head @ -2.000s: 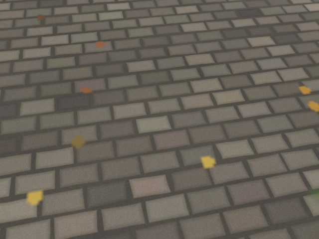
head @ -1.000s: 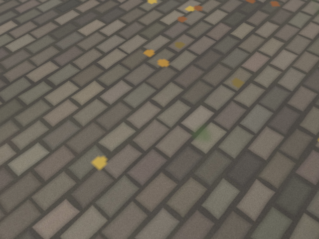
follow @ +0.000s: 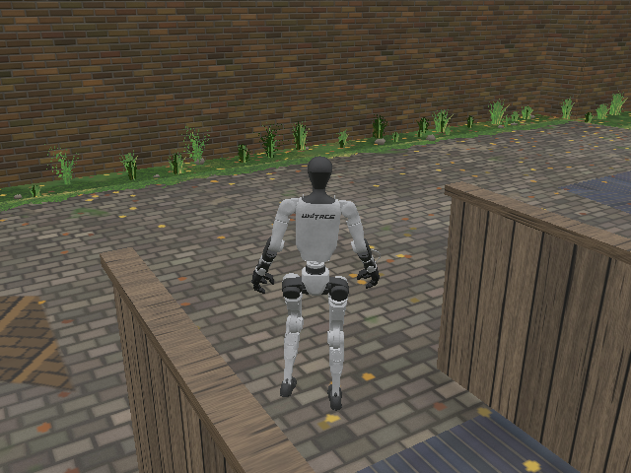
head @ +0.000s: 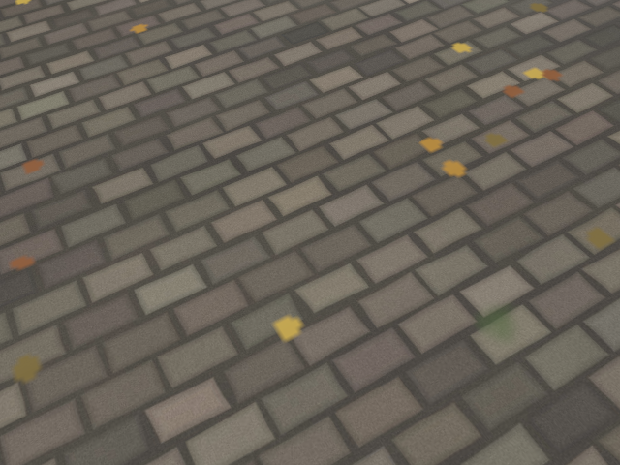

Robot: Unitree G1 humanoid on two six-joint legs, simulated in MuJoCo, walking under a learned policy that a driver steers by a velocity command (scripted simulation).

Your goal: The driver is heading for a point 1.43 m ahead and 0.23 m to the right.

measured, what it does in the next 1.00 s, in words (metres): walks ahead, turning right: left foot, then right foot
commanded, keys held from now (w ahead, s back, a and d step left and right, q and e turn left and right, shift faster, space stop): w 0.12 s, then w+e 0.72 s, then w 0.08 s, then w+q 0.08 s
